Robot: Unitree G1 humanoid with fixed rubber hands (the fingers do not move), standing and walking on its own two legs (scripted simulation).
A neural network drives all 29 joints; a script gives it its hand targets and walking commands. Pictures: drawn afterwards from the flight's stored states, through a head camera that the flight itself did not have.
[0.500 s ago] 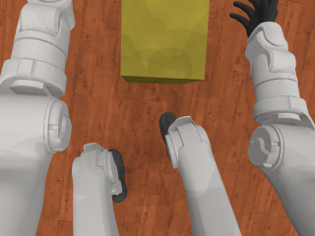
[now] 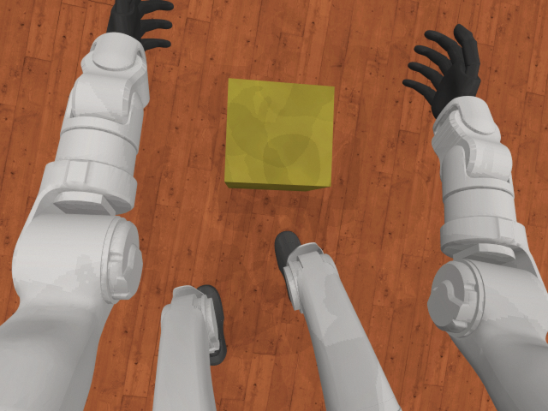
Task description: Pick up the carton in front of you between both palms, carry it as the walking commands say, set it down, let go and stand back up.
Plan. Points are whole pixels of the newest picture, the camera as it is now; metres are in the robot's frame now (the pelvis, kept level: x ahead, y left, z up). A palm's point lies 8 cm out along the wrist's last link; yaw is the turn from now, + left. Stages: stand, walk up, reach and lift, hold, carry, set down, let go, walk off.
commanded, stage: set down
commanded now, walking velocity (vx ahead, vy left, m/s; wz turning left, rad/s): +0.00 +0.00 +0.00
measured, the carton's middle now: (273, 144) +0.48 -0.15 -0.46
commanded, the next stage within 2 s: let go in 0.06 s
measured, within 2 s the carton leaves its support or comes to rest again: neither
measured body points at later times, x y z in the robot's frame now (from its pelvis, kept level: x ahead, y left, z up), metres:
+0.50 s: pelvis +0.04 -0.03 +0.12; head +0.27 -0.05 +0.51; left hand +0.45 +0.10 +0.01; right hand +0.36 -0.30 +0.02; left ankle +0.04 +0.12 -0.55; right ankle +0.13 -0.13 -0.55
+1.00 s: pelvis +0.10 -0.01 +0.18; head +0.17 -0.01 +0.63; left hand +0.33 +0.19 +0.09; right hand +0.26 -0.25 +0.11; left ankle +0.04 +0.12 -0.55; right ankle +0.12 -0.13 -0.55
